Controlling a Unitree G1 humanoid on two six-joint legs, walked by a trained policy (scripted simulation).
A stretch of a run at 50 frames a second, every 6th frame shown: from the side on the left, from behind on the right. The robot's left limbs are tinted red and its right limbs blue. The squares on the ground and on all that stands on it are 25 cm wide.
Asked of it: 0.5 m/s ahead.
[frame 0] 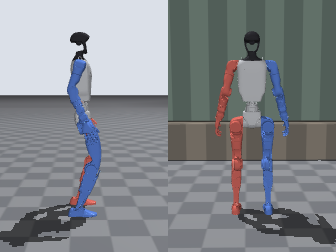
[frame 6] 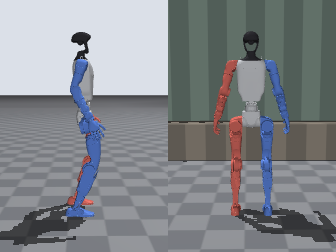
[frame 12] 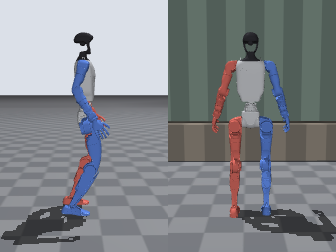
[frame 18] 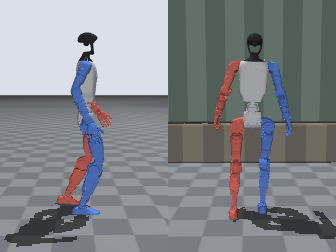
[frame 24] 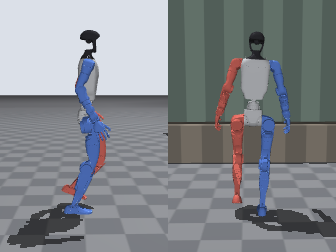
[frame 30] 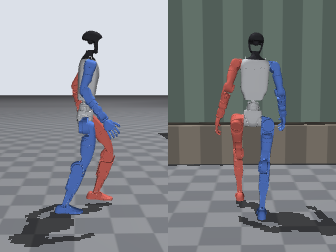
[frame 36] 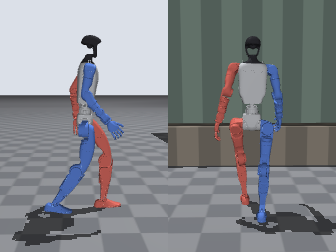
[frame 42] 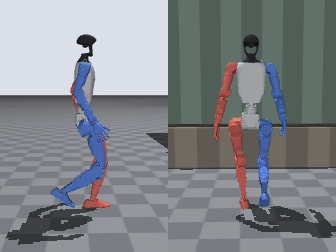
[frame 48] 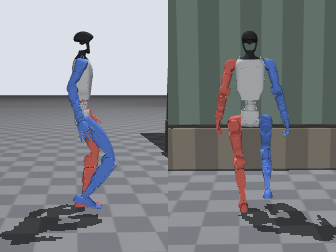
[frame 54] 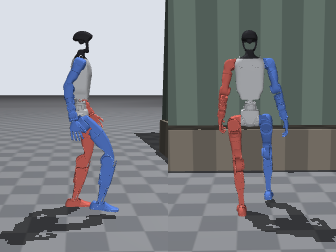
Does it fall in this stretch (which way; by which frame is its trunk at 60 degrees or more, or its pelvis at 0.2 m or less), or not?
no
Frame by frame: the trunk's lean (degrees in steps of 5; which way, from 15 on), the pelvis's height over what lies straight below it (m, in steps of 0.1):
0: 5, 0.8
6: 5, 0.8
12: 0, 0.8
18: 0, 0.8
24: 5, 0.8
30: 5, 0.8
36: 5, 0.7
42: 5, 0.8
48: 0, 0.8
54: 0, 0.8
